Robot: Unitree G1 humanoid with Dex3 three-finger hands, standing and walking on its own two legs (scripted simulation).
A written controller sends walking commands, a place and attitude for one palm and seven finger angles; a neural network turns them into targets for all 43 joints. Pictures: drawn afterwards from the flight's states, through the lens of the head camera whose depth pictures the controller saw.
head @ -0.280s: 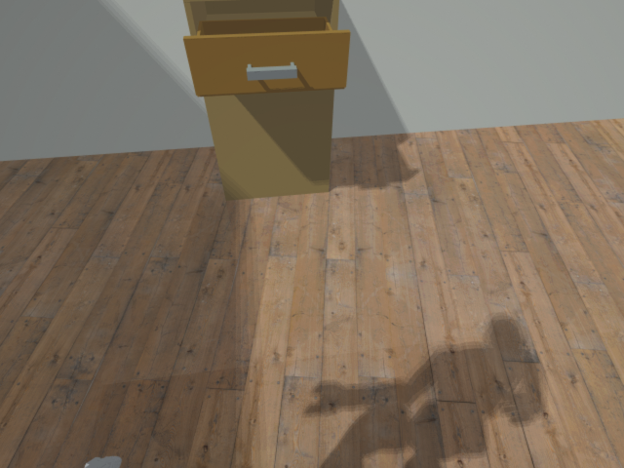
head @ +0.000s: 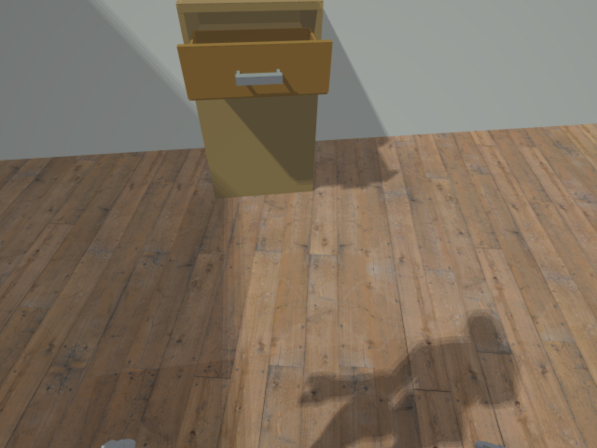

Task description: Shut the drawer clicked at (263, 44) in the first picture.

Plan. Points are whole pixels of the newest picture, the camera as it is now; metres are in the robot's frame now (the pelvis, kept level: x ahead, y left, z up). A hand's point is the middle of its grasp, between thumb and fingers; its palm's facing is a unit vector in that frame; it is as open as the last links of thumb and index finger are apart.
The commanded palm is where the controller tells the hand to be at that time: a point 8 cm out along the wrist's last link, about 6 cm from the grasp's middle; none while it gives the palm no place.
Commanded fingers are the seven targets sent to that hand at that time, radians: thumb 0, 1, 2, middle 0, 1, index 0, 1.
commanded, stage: stand and wait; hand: left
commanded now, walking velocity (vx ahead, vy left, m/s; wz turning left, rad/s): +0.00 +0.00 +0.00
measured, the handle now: (258, 75) +1.11 +0.19 +0.00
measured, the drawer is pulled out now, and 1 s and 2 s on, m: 0.30 0.30 0.30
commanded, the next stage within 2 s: look at it before walking up in 0.54 s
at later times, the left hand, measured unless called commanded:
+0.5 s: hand out of the picture +0.06 +0.24 -0.15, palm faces -0.04 -0.94 -0.34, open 7.4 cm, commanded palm none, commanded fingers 0.00 0.90 0.90 -0.20 -0.30 -0.20 -0.30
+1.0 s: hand out of the picture +0.07 +0.24 -0.15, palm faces -0.04 -0.94 -0.34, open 7.4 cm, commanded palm none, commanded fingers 0.00 0.90 0.90 -0.20 -0.30 -0.20 -0.30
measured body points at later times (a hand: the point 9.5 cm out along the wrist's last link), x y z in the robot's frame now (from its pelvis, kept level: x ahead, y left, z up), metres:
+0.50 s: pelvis -0.01 -0.01 +0.00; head -0.01 -0.01 +0.45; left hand +0.06 +0.29 -0.13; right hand +0.05 -0.30 -0.13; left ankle -0.01 +0.12 -0.74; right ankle -0.01 -0.12 -0.74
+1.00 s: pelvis -0.01 -0.01 +0.01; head -0.01 -0.01 +0.46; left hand +0.07 +0.28 -0.13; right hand +0.07 -0.30 -0.13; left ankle -0.01 +0.12 -0.74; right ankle -0.01 -0.12 -0.74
